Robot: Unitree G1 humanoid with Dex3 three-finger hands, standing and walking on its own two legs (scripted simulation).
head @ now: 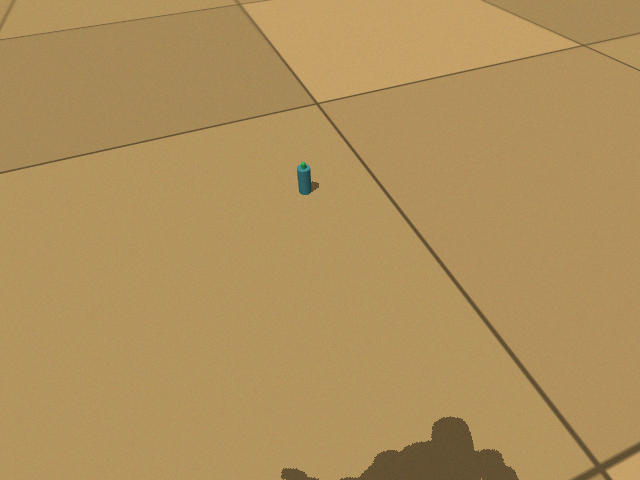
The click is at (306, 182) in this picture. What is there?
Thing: necked bottle
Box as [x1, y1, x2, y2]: [297, 162, 311, 194]
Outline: 302,162 297,167 299,192 302,194 307,194 311,190 309,166
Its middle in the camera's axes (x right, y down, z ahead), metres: -0.09 -0.29 +1.86
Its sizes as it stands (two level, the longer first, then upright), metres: 0.063 0.063 0.174
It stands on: the floor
